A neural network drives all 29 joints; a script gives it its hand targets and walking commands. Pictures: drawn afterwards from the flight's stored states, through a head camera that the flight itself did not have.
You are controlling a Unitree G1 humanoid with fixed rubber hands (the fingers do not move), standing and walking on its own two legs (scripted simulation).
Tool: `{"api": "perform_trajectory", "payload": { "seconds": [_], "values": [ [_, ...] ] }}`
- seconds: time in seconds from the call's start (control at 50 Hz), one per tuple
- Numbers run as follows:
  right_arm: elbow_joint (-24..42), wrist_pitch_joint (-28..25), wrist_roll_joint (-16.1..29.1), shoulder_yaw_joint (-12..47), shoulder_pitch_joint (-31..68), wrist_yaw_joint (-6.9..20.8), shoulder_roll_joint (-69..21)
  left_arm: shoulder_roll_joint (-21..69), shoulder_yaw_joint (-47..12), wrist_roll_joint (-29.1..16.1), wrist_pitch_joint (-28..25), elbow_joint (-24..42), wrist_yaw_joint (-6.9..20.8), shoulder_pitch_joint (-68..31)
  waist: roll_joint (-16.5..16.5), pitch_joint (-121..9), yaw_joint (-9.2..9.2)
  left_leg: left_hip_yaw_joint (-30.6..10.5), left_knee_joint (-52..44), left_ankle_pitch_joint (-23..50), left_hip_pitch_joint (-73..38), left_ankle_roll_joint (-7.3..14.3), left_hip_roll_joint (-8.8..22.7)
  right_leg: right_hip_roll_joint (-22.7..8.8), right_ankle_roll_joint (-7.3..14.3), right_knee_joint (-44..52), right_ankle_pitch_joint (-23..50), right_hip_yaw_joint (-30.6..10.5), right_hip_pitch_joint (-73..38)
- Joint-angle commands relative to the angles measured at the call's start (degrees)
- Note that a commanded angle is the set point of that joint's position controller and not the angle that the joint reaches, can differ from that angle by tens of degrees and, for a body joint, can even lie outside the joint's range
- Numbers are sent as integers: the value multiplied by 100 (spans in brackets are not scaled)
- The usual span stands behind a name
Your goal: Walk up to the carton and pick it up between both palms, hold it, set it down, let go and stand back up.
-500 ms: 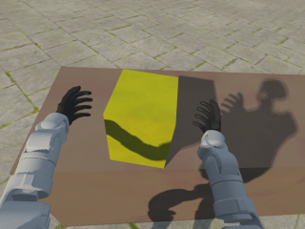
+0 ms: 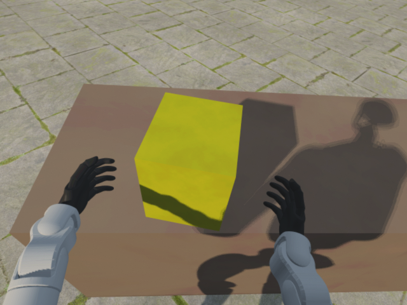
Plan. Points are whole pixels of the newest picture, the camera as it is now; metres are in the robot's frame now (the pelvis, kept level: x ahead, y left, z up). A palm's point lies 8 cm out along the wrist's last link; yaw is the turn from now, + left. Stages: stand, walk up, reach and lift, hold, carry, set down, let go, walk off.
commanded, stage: set down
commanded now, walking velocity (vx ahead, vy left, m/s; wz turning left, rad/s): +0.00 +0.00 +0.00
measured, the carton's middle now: (192, 162) +0.44 +0.03 +0.00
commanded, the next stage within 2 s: let go in 1.90 s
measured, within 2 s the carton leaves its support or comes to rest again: neither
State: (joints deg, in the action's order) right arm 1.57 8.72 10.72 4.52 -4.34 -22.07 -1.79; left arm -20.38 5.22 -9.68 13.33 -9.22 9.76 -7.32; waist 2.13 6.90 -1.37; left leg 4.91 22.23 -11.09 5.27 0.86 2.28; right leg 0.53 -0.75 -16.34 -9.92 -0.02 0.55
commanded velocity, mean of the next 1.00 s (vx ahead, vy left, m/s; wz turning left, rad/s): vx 0.00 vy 0.00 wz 0.00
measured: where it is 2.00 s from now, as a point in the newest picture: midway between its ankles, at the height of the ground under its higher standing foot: outside the picture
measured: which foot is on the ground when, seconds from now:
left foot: down 0.00-1.00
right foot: down 0.00-1.00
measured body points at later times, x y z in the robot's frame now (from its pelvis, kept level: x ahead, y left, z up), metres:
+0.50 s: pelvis +0.01 +0.00 +0.00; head +0.02 +0.03 +0.45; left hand +0.24 +0.25 +0.01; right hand +0.22 -0.14 +0.01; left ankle +0.02 +0.10 -0.75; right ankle +0.00 -0.13 -0.75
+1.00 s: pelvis +0.02 +0.00 +0.00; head +0.01 +0.02 +0.45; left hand +0.21 +0.25 -0.02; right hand +0.21 -0.17 -0.02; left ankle +0.02 +0.10 -0.75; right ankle +0.00 -0.13 -0.75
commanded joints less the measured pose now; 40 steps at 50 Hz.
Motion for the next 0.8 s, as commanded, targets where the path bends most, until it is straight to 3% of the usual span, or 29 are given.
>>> {"api": "perform_trajectory", "payload": {
  "seconds": [0.0, 0.12, 0.3, 0.56, 0.68, 0.78],
  "values": [
    [704, -300, -243, 92, 377, 14, -78, -726, 111, -143, -609, 581, -22, -757, -598, -1031, 33, -162, -253, 289, -652, -68, 108, -189, 164, 244, 183, -38, 563],
    [585, -712, -384, 214, -281, 13, -141, -646, 87, -90, -915, 524, 28, -50, -515, -851, -48, -265, -113, 702, -800, -118, 152, -186, 154, 216, 425, -12, 622],
    [193, -1705, -534, 297, -1107, 154, -251, -567, 46, 75, -1490, 774, 104, 876, -691, -685, -94, -415, 153, 1396, -1063, -265, 140, -171, 192, 196, 738, -17, 793],
    [-549, -2872, -751, 265, -1735, 220, -422, -626, -118, 25, -1955, 811, 193, 1703, -728, -440, -181, -425, 274, 1032, -911, -295, 116, -138, 223, 126, 109, 20, 1039],
    [-727, -2701, -815, -88, -1290, 448, -142, -608, -307, -76, -1842, 687, 52, 1658, -864, -334, -124, -370, -89, 290, -263, -241, 197, 1, 423, 19, -602, 6, 704],
    [-957, -2330, -750, -138, -1348, 694, 21, -585, -323, -34, -1837, 363, -83, 1774, -807, -328, -131, -325, -347, 225, -38, -196, 189, -6, 450, -5, -506, -35, 302]
  ]
}}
